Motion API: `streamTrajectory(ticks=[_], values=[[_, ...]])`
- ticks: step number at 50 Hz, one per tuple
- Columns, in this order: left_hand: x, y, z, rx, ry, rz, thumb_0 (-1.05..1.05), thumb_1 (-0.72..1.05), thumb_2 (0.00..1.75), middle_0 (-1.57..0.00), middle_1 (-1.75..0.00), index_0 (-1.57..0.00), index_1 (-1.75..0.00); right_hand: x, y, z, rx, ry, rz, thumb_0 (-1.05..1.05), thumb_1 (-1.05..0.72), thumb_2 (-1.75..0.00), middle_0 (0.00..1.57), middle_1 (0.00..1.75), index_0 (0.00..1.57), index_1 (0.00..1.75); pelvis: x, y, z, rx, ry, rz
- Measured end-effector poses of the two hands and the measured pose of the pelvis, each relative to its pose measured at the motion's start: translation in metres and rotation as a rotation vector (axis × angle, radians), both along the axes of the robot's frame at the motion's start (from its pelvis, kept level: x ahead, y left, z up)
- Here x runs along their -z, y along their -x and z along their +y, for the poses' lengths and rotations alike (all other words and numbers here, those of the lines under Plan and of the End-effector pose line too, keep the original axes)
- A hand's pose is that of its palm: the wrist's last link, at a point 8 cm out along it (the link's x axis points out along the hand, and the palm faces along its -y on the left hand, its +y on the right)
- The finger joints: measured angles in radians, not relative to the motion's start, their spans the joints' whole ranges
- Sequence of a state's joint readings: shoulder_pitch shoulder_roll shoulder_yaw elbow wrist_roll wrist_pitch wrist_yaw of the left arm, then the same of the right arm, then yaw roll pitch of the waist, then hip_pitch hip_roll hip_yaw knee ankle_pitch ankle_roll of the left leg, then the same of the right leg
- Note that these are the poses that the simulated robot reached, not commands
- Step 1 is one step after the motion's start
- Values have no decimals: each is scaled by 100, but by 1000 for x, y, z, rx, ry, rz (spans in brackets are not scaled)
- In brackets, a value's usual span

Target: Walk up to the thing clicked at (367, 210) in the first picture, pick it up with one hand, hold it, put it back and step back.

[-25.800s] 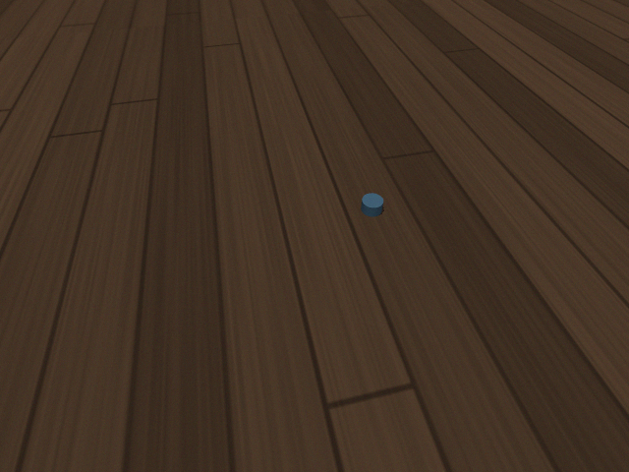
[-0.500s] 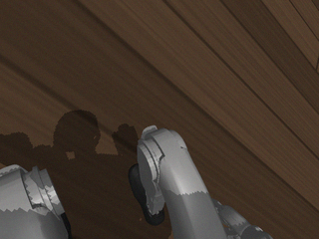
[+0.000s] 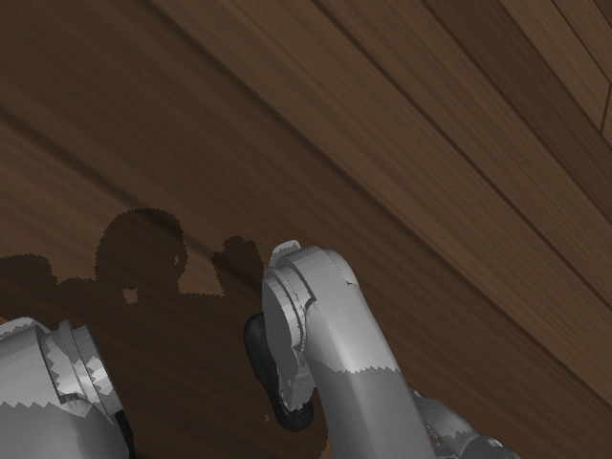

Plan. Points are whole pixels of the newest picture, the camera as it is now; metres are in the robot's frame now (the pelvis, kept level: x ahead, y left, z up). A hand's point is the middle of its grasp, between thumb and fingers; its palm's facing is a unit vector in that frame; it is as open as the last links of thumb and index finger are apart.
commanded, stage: open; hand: left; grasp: from above
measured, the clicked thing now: out of the picture +0.43 +0.36 -0.27
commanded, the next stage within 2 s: withdraw in 0.22 s
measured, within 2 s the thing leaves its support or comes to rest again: neither
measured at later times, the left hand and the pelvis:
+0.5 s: hand out of the picture +0.44 +0.35 -0.23, palm faces -0.38 -0.15 -0.91, open 14.0 cm; pelvis +0.00 +0.00 +0.00, yaw +0 degrees
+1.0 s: hand out of the picture +0.42 +0.37 -0.05, palm faces -0.47 -0.13 -0.87, open 14.1 cm; pelvis -0.01 -0.01 +0.06, yaw +7 degrees
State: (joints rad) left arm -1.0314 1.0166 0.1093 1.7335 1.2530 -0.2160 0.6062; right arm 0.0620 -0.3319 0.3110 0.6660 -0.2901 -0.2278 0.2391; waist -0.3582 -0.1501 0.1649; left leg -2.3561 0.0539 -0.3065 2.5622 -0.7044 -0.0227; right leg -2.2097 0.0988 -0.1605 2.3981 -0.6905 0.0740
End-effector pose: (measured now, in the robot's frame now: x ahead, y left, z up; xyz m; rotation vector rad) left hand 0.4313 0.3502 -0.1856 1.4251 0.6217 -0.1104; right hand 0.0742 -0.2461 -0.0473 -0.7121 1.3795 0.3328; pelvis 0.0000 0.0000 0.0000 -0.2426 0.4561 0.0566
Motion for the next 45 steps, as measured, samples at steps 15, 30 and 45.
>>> streamTrajectory(ticks=[15,30,45], values=[[0,0,-1,4,9,-2,0,-50,95,-8,-103,-9,-102,0,-2,-4,-3,0,5,0,-90,-90,20,30,20,30,-1,0,-2,0,-6,-2],[-45,-12,6,23,-36,-131,0,-51,96,-8,-101,-10,-101,6,-6,-5,66,-20,-18,0,-91,-90,20,30,20,30,-4,-3,-3,-8,-12,40],[-179,1,22,-22,-82,-23,0,-53,100,-8,-100,-8,-101,-1,-41,-6,245,-102,-127,0,-91,-90,20,30,20,30,-51,4,-7,-70,-71,108]])
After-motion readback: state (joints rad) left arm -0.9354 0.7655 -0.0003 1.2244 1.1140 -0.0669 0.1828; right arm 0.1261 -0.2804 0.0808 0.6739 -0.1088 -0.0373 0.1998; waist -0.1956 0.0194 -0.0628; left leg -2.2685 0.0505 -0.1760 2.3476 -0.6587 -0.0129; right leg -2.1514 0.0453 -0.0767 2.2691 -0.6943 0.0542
